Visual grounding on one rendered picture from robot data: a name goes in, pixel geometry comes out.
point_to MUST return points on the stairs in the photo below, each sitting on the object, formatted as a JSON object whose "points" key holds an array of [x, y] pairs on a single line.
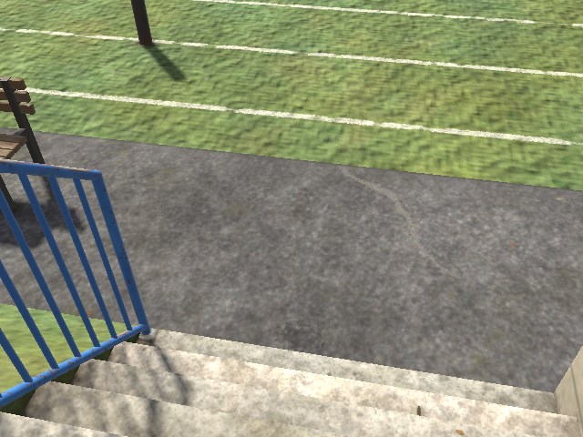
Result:
{"points": [[173, 384]]}

